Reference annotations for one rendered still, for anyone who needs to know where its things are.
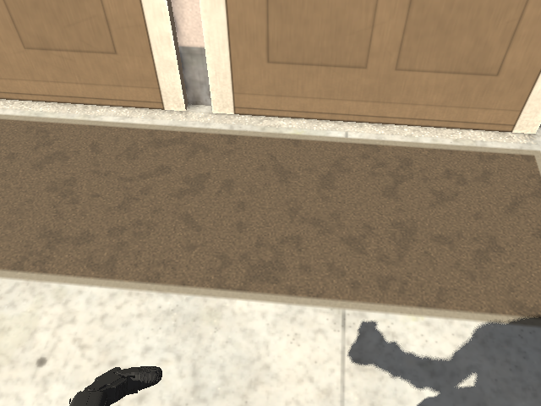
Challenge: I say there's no left robot hand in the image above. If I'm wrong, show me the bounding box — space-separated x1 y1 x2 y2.
69 366 162 406

